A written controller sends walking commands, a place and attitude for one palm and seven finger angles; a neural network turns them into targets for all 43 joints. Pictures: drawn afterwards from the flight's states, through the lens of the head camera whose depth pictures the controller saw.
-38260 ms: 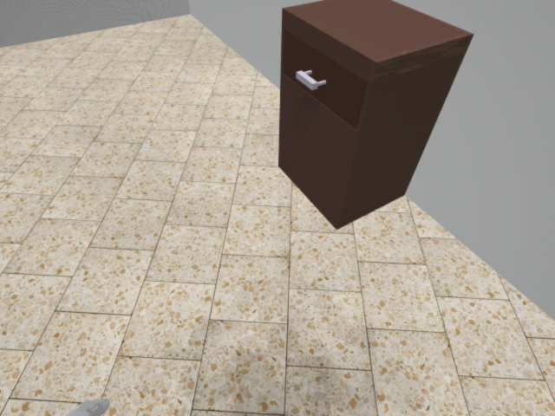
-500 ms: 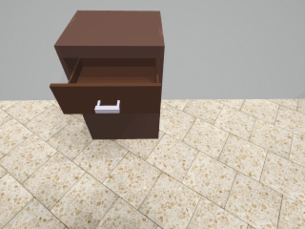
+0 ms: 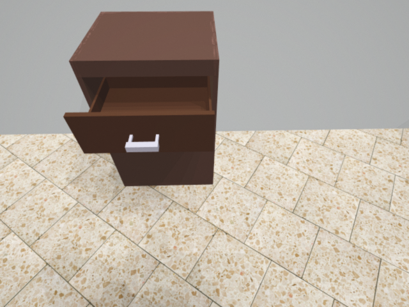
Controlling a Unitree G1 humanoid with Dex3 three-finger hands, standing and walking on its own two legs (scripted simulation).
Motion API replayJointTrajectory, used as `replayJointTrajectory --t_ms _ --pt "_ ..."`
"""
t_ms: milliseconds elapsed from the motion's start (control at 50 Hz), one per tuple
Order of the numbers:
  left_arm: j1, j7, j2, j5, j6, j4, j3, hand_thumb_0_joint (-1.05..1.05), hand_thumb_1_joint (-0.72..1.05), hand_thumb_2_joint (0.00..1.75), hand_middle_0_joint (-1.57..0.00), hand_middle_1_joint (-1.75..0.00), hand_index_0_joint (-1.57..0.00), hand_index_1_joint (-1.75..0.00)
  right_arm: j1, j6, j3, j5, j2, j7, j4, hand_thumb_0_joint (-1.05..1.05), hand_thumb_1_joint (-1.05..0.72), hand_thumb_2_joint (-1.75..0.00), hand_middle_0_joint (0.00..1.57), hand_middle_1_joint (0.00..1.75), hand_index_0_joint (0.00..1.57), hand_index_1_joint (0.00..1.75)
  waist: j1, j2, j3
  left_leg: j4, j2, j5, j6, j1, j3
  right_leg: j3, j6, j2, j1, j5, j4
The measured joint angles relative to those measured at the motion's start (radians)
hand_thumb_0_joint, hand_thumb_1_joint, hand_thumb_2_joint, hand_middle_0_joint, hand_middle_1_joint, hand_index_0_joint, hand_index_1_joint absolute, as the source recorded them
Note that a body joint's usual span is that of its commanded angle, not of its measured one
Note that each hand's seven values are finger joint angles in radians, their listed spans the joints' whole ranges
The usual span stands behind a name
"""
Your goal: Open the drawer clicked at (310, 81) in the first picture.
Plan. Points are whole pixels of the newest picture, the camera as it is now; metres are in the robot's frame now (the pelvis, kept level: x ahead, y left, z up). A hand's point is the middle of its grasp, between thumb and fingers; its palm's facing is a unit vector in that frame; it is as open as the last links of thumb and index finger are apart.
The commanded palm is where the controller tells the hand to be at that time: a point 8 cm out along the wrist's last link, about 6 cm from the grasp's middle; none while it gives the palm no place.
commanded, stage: look to check the result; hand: left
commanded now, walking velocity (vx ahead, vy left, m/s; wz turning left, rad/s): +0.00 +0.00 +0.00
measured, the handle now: (143, 142) +0.62 +0.24 -0.13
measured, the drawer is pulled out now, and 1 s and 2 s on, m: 0.21 0.21 0.21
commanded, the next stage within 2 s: stand and wait in 0.06 s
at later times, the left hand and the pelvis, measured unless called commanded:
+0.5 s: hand out of the picture +0.01 +0.15 -0.18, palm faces +0.06 -0.98 -0.18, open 7.3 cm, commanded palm none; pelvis +0.01 -0.01 +0.00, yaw +0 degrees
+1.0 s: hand out of the picture +0.03 +0.16 -0.18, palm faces +0.07 -0.98 -0.19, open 7.3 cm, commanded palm none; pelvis +0.03 -0.01 +0.00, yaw +1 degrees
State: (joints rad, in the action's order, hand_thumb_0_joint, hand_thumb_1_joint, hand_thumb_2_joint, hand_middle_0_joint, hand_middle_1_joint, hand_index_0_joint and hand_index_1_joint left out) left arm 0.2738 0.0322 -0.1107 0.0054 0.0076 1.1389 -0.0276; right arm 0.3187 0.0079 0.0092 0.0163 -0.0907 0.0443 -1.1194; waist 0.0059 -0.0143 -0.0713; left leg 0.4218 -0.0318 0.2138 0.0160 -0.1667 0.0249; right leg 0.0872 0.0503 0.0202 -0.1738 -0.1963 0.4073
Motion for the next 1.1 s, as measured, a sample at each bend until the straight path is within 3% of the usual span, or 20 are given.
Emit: replayJointTrajectory --t_ms 1100 --pt "-0.024 0.002 -0.023 -0.003 -0.008 0.003 -0.001 0.0 0.92 0.9 -0.2 -0.3 -0.2 -0.3 -0.042 0.0 0.002 -0.002 -0.029 0.005 -0.009 0.0 -0.91 -0.9 0.2 0.3 0.2 0.3 0.0 -0.001 -0.003 -0.023 -0.018 0.031 0.022 0.043 -0.018 0.016 0.015 0.02 0.05 -0.034 -0.03"
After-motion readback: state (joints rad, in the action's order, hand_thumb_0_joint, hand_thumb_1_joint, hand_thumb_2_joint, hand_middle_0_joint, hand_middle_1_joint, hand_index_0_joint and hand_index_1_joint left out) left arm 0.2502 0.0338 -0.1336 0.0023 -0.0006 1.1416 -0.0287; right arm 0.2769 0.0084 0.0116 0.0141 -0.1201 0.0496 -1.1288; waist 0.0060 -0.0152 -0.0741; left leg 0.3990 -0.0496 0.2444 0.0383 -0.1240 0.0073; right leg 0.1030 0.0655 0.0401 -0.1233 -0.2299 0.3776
